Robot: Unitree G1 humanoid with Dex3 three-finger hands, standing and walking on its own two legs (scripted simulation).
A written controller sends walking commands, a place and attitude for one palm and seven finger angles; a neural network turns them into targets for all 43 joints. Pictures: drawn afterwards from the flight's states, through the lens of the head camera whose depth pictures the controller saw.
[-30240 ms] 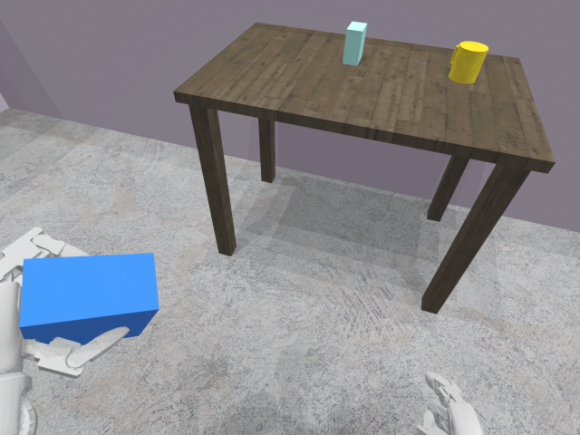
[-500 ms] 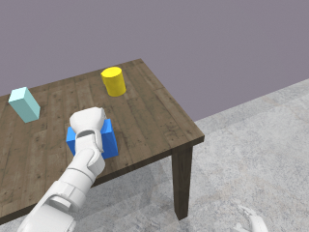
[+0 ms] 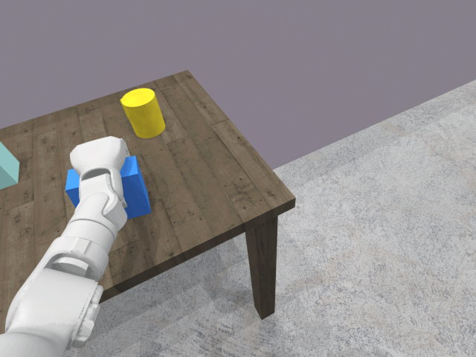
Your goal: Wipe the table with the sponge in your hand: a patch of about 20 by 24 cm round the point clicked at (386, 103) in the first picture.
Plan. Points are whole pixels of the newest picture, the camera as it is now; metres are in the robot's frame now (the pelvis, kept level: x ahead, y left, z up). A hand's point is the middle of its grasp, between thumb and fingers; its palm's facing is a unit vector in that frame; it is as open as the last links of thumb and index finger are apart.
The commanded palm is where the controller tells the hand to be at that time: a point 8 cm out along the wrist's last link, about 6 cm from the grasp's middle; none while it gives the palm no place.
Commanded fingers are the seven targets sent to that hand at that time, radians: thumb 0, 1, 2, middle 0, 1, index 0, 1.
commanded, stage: wipe forward along the third lane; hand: left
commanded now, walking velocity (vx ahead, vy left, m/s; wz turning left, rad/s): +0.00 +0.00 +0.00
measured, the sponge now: (114, 198) +0.40 +0.26 +0.05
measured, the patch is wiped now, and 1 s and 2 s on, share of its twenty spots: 0.90 0.95 1.00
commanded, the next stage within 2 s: wipe back along the third lane in 0.58 s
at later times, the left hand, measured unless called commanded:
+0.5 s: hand (102, 167) +0.45 +0.28 +0.09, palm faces -0.08 -0.01 -1.00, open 9.8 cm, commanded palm +0.43 +0.29 +0.12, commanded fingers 0.00 0.10 1.30 -1.20 -1.60 -1.20 -1.60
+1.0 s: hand (99, 165) +0.46 +0.29 +0.09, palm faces -0.01 -0.03 -1.00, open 9.9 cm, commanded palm +0.42 +0.28 +0.12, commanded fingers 0.00 0.10 1.30 -1.20 -1.60 -1.20 -1.60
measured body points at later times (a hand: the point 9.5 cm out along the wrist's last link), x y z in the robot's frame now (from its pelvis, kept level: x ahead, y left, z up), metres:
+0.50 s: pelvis +0.01 +0.02 +0.00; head +0.04 -0.01 +0.45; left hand +0.45 +0.27 +0.14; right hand +0.12 -0.25 -0.13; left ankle +0.01 +0.16 -0.73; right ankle +0.01 -0.03 -0.73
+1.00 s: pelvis +0.02 +0.06 +0.01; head +0.04 +0.05 +0.46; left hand +0.45 +0.29 +0.14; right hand +0.10 -0.19 -0.13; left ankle +0.01 +0.17 -0.73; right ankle +0.01 -0.03 -0.73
